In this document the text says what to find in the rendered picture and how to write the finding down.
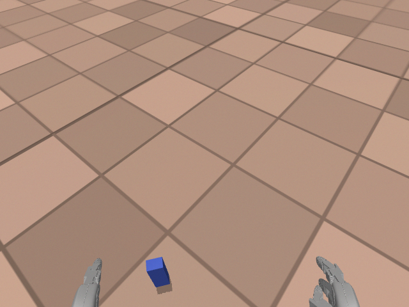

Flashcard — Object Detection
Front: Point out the left robot hand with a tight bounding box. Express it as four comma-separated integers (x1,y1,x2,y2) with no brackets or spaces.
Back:
72,258,102,307

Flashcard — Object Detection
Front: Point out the right robot hand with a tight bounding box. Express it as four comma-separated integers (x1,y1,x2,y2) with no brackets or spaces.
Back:
309,256,360,307

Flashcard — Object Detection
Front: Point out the carton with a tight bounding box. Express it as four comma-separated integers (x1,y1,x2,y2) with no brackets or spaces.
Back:
146,257,170,287

